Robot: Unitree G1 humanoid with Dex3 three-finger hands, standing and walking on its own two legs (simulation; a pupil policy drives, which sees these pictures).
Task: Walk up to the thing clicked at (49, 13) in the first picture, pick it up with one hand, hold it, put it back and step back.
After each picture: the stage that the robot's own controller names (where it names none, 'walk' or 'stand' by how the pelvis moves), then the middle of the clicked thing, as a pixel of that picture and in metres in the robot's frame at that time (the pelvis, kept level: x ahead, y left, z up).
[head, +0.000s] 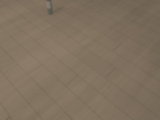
stand; (49, 5) +2.03 +0.46 -0.65
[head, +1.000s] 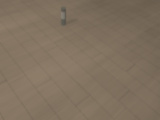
walk; (63, 16) +1.91 +0.22 -0.63
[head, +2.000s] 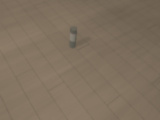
walk; (73, 37) +1.27 +0.05 -0.64
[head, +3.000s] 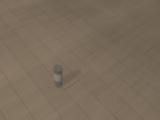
walk; (58, 77) +0.80 +0.15 -0.65
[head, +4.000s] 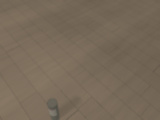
walk; (53, 110) +0.53 +0.19 -0.65
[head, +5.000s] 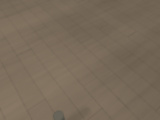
stand; out of the picture +0.43 +0.18 -0.64
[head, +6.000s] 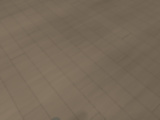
stand; out of the picture +0.39 +0.18 -0.65
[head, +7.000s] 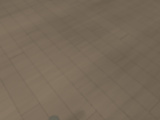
stand; out of the picture +0.41 +0.18 -0.66
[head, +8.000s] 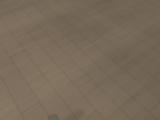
stand; out of the picture +0.41 +0.19 -0.66
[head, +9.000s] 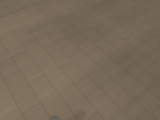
stand; out of the picture +0.40 +0.18 -0.66
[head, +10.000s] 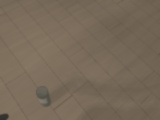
go down; (44, 97) +0.43 +0.19 -0.56
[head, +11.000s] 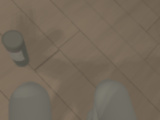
go down; (18, 51) +0.47 +0.24 -0.25
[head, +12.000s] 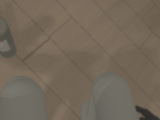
close in; (2, 40) +0.47 +0.25 -0.22
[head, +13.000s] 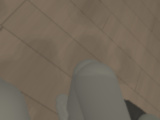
close; out of the picture +0.45 +0.29 -0.16
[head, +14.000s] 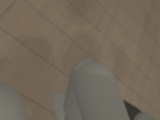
lift; out of the picture +0.44 +0.30 -0.16
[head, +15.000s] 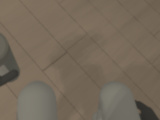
lift; (1, 62) +0.35 +0.25 -0.02
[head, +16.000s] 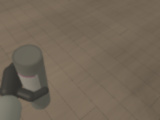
hold; (35, 82) +0.32 +0.15 +0.08
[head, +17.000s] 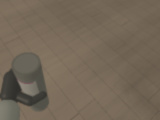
hold; (34, 86) +0.32 +0.16 +0.02
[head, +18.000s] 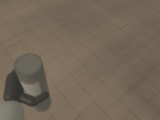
crouch; (36, 87) +0.32 +0.16 +0.03
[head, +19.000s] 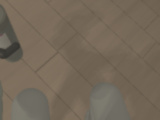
crouch; (4, 38) +0.46 +0.21 -0.05
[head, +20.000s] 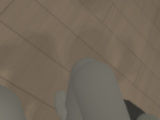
lower; out of the picture +0.45 +0.30 -0.17
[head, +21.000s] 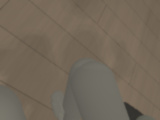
lower; out of the picture +0.45 +0.31 -0.16
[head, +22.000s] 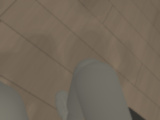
lower; out of the picture +0.44 +0.30 -0.16
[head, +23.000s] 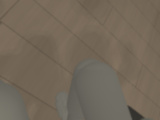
lower; out of the picture +0.43 +0.30 -0.16
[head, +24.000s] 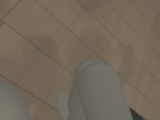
loosen; out of the picture +0.43 +0.29 -0.16
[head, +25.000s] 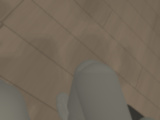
withdraw; out of the picture +0.43 +0.28 -0.16
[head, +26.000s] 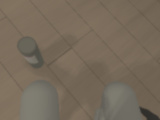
walk; (32, 55) +0.46 +0.23 -0.28
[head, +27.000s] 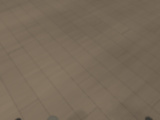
stand; out of the picture +0.39 +0.17 -0.59
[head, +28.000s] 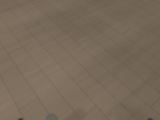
stand; out of the picture +0.40 +0.19 -0.60
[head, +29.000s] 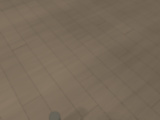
stand; out of the picture +0.40 +0.18 -0.62
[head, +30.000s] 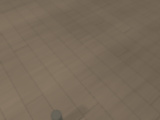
walk; out of the picture +0.42 +0.18 -0.65
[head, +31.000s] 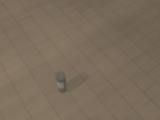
walk; (61, 83) +0.60 +0.16 -0.64
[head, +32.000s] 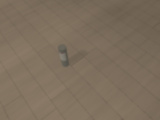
walk; (63, 56) +0.94 +0.24 -0.64
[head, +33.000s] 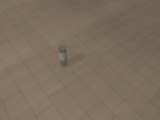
stand; (63, 56) +1.06 +0.18 -0.64
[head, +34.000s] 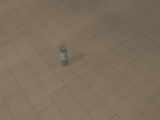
stand; (63, 56) +1.08 +0.19 -0.66
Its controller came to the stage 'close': yes
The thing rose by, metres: 0.67
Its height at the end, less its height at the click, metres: +0.00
